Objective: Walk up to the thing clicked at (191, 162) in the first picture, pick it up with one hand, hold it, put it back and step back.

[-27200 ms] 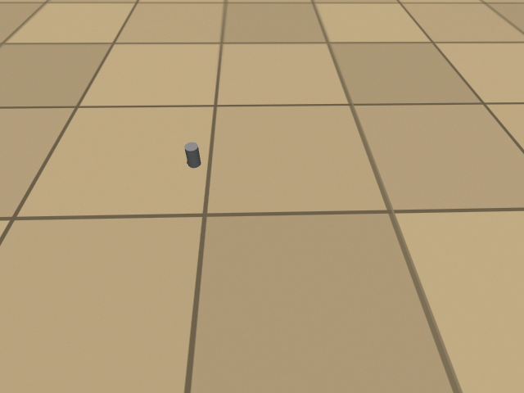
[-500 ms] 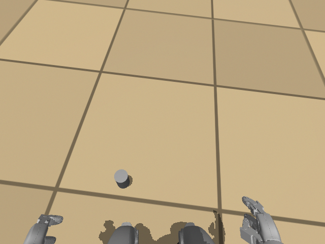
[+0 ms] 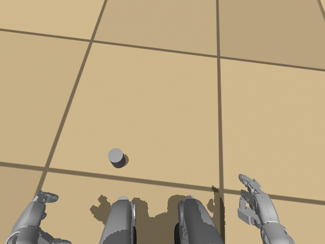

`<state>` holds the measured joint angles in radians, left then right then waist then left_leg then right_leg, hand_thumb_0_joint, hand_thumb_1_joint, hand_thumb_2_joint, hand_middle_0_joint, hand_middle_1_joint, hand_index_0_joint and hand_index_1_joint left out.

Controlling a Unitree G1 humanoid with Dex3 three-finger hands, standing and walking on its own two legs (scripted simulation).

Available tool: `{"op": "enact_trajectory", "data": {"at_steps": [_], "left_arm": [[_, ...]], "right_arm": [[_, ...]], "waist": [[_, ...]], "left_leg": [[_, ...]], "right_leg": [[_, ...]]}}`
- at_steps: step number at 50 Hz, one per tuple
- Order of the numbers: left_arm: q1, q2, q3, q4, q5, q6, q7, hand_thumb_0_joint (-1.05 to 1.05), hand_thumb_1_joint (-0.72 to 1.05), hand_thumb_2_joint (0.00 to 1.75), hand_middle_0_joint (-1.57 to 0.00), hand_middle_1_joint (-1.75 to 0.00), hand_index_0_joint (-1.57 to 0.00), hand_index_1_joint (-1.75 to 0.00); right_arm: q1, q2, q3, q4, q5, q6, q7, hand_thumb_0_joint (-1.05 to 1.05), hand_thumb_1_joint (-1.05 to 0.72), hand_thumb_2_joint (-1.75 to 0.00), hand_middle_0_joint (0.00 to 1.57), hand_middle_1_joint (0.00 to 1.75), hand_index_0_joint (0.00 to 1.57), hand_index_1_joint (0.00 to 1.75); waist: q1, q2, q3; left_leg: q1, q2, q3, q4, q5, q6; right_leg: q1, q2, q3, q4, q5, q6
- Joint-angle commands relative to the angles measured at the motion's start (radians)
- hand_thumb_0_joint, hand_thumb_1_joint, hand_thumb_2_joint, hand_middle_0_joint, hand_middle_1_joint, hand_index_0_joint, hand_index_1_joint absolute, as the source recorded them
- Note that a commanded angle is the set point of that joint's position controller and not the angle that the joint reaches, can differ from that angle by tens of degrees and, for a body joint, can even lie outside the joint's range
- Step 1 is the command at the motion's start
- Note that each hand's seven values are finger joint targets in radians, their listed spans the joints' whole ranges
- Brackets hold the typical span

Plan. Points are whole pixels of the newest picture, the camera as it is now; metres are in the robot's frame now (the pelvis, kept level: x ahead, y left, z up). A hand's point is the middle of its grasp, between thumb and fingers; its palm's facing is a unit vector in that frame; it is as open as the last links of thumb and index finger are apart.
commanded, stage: rise first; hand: left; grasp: from above
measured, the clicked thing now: (117, 158) +0.46 +0.18 -0.56
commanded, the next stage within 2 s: approach in 1.68 s
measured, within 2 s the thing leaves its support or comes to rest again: neither
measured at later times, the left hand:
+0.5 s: hand (83, 179) +0.32 +0.26 -0.32, palm faces -0.47 -0.27 -0.84, open 13.7 cm
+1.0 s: hand (93, 167) +0.38 +0.25 -0.40, palm faces -0.45 -0.02 -0.89, open 13.5 cm
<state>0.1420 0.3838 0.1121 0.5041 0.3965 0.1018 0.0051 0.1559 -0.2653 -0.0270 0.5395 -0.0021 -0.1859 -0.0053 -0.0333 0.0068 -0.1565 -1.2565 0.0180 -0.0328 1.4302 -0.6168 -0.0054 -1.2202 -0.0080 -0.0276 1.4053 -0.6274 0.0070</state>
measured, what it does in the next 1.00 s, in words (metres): lowers itself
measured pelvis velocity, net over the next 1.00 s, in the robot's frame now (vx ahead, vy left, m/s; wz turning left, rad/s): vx -0.07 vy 0.01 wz -0.07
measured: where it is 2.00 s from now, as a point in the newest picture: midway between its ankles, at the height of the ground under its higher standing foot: outside the picture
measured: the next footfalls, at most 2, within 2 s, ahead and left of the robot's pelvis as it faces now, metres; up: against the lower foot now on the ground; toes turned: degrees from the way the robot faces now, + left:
none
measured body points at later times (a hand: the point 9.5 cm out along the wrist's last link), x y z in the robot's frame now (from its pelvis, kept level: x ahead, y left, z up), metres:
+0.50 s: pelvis -0.07 +0.00 -0.18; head +0.13 +0.00 +0.22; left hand +0.34 +0.27 -0.27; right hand +0.04 -0.28 -0.32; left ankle +0.02 +0.12 -0.59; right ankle +0.02 -0.13 -0.59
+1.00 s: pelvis -0.07 +0.01 -0.24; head +0.15 +0.04 +0.15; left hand +0.40 +0.25 -0.35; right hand -0.02 -0.27 -0.36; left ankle +0.02 +0.12 -0.59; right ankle +0.02 -0.13 -0.59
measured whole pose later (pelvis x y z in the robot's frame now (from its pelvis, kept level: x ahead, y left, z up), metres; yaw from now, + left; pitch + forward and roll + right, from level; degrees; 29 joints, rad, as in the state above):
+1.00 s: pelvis -0.07 +0.01 -0.24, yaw -4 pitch +35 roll -6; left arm -0.85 0.61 0.03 1.32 1.20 -0.16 0.36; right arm 0.15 -0.26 -0.01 0.76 -0.09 -0.05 0.09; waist -0.18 0.01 -0.12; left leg -2.18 0.01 -0.08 2.22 -0.65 0.01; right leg -2.11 0.00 -0.05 2.17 -0.67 0.02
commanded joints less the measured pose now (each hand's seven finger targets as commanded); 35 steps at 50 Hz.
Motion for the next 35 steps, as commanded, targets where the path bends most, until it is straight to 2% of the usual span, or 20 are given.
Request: {"op": "enact_trajectory", "data": {"at_steps": [1, 4, 6, 7, 9, 11, 14, 16, 18, 20, 21, 22, 23, 25, 26, 27, 31, 33, 35], "left_arm": [[-0.156, 0.196, 0.039, -0.097, 0.114, -0.120, 0.042, 0.00, -0.54, 0.96, -0.07, -1.09, -0.08, -1.09], [-0.258, 0.268, 0.073, -0.016, 0.192, -0.167, 0.085, 0.00, -0.54, 0.96, -0.07, -1.09, -0.08, -1.09], [-0.290, 0.282, 0.075, 0.002, 0.236, -0.187, 0.114, 0.00, -0.55, 0.97, -0.08, -1.09, -0.08, -1.08], [-0.310, 0.274, 0.063, 0.009, 0.253, -0.190, 0.126, 0.00, -0.54, 0.96, -0.07, -1.10, -0.09, -1.09], [-0.420, 0.285, 0.048, 0.015, 0.290, -0.191, 0.148, 0.00, -0.54, 0.98, -0.08, -1.09, -0.08, -1.08], [-0.520, 0.277, 0.019, 0.069, 0.326, -0.187, 0.164, 0.00, -0.55, 0.98, -0.08, -1.09, -0.09, -1.08], [-0.673, 0.349, 0.030, 0.167, 0.390, -0.187, 0.182, 0.00, -0.51, 0.98, -0.10, -1.05, -0.10, -1.05], [-0.729, 0.372, 0.038, 0.236, 0.422, -0.191, 0.194, 0.00, -0.47, 0.96, -0.12, -1.01, -0.12, -1.01], [-0.792, 0.391, 0.038, 0.291, 0.450, -0.199, 0.204, 0.00, -0.48, 0.98, -0.11, -1.01, -0.11, -1.02], [-0.871, 0.382, 0.014, 0.334, 0.476, -0.212, 0.204, 0.00, -0.47, 0.96, -0.13, -1.00, -0.13, -1.00], [-0.885, 0.396, 0.018, 0.367, 0.494, -0.217, 0.206, 0.00, -0.46, 0.96, -0.14, -0.99, -0.13, -1.00], [-0.921, 0.419, 0.018, 0.384, 0.504, -0.225, 0.207, 0.00, -0.46, 0.96, -0.14, -0.99, -0.14, -0.99], [-0.929, 0.405, 0.006, 0.420, 0.518, -0.233, 0.208, 0.00, -0.46, 0.96, -0.14, -0.99, -0.14, -0.99], [-0.983, 0.424, -0.001, 0.452, 0.547, -0.250, 0.214, 0.00, -0.45, 0.95, -0.15, -0.97, -0.15, -0.98], [-1.015, 0.410, -0.013, 0.459, 0.562, -0.259, 0.220, 0.00, -0.45, 0.96, -0.14, -0.97, -0.14, -0.97], [-1.022, 0.436, -0.008, 0.479, 0.582, -0.266, 0.228, 0.00, -0.43, 0.93, -0.17, -0.95, -0.17, -0.95], [-1.134, 0.461, -0.012, 0.496, 0.646, -0.289, 0.284, 0.00, -0.43, 0.93, -0.17, -0.92, -0.17, -0.92], [-1.131, 0.458, -0.016, 0.555, 0.679, -0.287, 0.307, 0.00, -0.43, 0.93, -0.18, -0.90, -0.18, -0.91], [-1.156, 0.468, -0.009, 0.575, 0.702, -0.285, 0.330, 0.00, -0.46, 0.95, -0.17, -0.90, -0.16, -0.91]], "right_arm": [[0.004, -0.161, -0.084, -0.071, 0.006, -0.054, -0.003, 0.00, -0.90, -0.90, 0.20, 0.30, 0.20, 0.30], [0.005, -0.176, -0.086, -0.039, 0.008, -0.050, 0.005, 0.00, -0.91, -0.90, 0.20, 0.30, 0.20, 0.30], [0.006, -0.184, -0.092, -0.020, 0.011, -0.043, 0.012, 0.00, -0.91, -0.91, 0.20, 0.30, 0.20, 0.30], [0.013, -0.184, -0.094, -0.012, 0.012, -0.040, 0.015, 0.00, -0.92, -0.91, 0.20, 0.30, 0.20, 0.30], [0.029, -0.190, -0.101, 0.008, 0.012, -0.032, 0.018, 0.00, -0.91, -0.90, 0.20, 0.30, 0.20, 0.30], [0.040, -0.191, -0.103, 0.032, 0.008, -0.027, 0.021, 0.00, -0.91, -0.91, 0.20, 0.30, 0.20, 0.30], [0.069, -0.194, -0.105, 0.062, 0.004, -0.011, 0.022, 0.00, -0.89, -0.90, 0.20, 0.30, 0.20, 0.30], [0.078, -0.192, -0.103, 0.070, -0.001, 0.000, 0.025, 0.00, -0.88, -0.90, 0.20, 0.30, 0.20, 0.30], [0.074, -0.191, -0.104, 0.075, -0.007, 0.011, 0.026, 0.00, -0.87, -0.90, 0.20, 0.30, 0.20, 0.30], [0.078, -0.190, -0.103, 0.083, -0.011, 0.020, 0.027, 0.00, -0.88, -0.90, 0.20, 0.30, 0.20, 0.30], [0.083, -0.191, -0.104, 0.087, -0.013, 0.025, 0.027, 0.00, -0.87, -0.90, 0.20, 0.30, 0.20, 0.30], [0.077, -0.190, -0.100, 0.091, -0.016, 0.030, 0.027, 0.00, -0.88, -0.90, 0.20, 0.30, 0.20, 0.30], [0.084, -0.186, -0.100, 0.091, -0.017, 0.035, 0.030, 0.00, -0.88, -0.90, 0.20, 0.30, 0.20, 0.30], [0.086, -0.183, -0.091, 0.101, -0.022, 0.046, 0.032, 0.00, -0.88, -0.90, 0.20, 0.30, 0.20, 0.30], [0.097, -0.183, -0.087, 0.105, -0.025, 0.051, 0.035, 0.00, -0.88, -0.90, 0.20, 0.30, 0.20, 0.30], [0.096, -0.187, -0.086, 0.108, -0.027, 0.057, 0.036, 0.00, -0.88, -0.90, 0.20, 0.30, 0.20, 0.30], [0.116, -0.192, -0.076, 0.127, -0.040, 0.080, 0.041, 0.00, -0.90, -0.90, 0.20, 0.30, 0.20, 0.30], [0.129, -0.199, -0.071, 0.140, -0.046, 0.090, 0.047, 0.00, -0.90, -0.90, 0.20, 0.30, 0.20, 0.30], [0.132, -0.206, -0.069, 0.152, -0.050, 0.095, 0.051, 0.00, -0.91, -0.90, 0.20, 0.30, 0.20, 0.30]], "waist": [[-0.020, 0.090, -0.386], [-0.010, 0.083, -0.433], [0.001, 0.094, -0.490], [0.003, 0.105, -0.525], [-0.007, 0.100, -0.581], [-0.023, 0.094, -0.598], [-0.024, 0.051, -0.648], [-0.021, 0.021, -0.666], [-0.017, 0.024, -0.665], [-0.036, 0.040, -0.643], [-0.032, 0.034, -0.638], [-0.040, 0.043, -0.614], [-0.049, 0.027, -0.600], [-0.060, 0.036, -0.576], [-0.072, 0.041, -0.579], [-0.069, 0.054, -0.577], [-0.092, 0.109, -0.589], [-0.100, 0.130, -0.581], [-0.095, 0.167, -0.583]], "left_leg": [[0.151, -0.018, -0.002, -0.035, 0.284, 0.016], [0.052, -0.021, -0.006, 0.055, 0.281, 0.017], [0.032, -0.022, -0.006, 0.099, 0.300, 0.018], [0.040, -0.022, -0.003, 0.123, 0.332, 0.017], [0.009, -0.022, -0.001, 0.170, 0.336, 0.019], [-0.042, -0.023, -0.001, 0.207, 0.302, 0.018], [-0.139, -0.027, 0.016, 0.281, 0.237, 0.029], [-0.207, -0.031, 0.026, 0.314, 0.196, 0.033], [-0.252, -0.033, 0.029, 0.327, 0.132, 0.031], [-0.284, -0.036, 0.027, 0.342, 0.082, 0.030], [-0.298, -0.036, 0.027, 0.347, 0.057, 0.032], [-0.334, -0.039, 0.030, 0.364, 0.024, 0.036], [-0.363, -0.040, 0.029, 0.373, 0.001, 0.036], [-0.401, -0.043, 0.034, 0.408, -0.017, 0.041], [-0.405, -0.043, 0.027, 0.411, -0.017, 0.041], [-0.407, -0.044, 0.026, 0.417, -0.024, 0.041], [-0.394, -0.042, 0.024, 0.445, -0.024, 0.037], [-0.386, -0.039, 0.011, 0.446, -0.014, 0.033], [-0.359, -0.034, -0.008, 0.442, -0.013, 0.027]], "right_leg": [[-0.014, 0.021, 0.013, -0.005, 0.273, -0.036], [-0.102, 0.023, 0.009, 0.084, 0.271, -0.035], [-0.149, 0.023, 0.008, 0.132, 0.278, -0.040], [-0.165, 0.022, 0.007, 0.151, 0.299, -0.039], [-0.191, 0.022, 0.004, 0.181, 0.309, -0.038], [-0.226, 0.021, -0.001, 0.207, 0.286, -0.038], [-0.236, 0.024, 0.000, 0.231, 0.245, -0.033], [-0.224, 0.023, 0.000, 0.246, 0.212, -0.030], [-0.260, 0.024, -0.006, 0.265, 0.143, -0.033], [-0.314, 0.024, -0.015, 0.284, 0.089, -0.036], [-0.330, 0.027, -0.019, 0.289, 0.061, -0.037], [-0.349, 0.028, -0.014, 0.293, 0.023, -0.037], [-0.358, 0.031, -0.016, 0.300, -0.005, -0.037], [-0.398, 0.030, -0.011, 0.313, -0.030, -0.037], [-0.419, 0.031, -0.022, 0.333, -0.024, -0.039], [-0.431, 0.031, -0.023, 0.342, -0.032, -0.040], [-0.487, 0.032, -0.037, 0.375, -0.026, -0.043], [-0.527, 0.031, -0.056, 0.410, -0.001, -0.046], [-0.583, 0.028, -0.071, 0.444, 0.010, -0.051]]}}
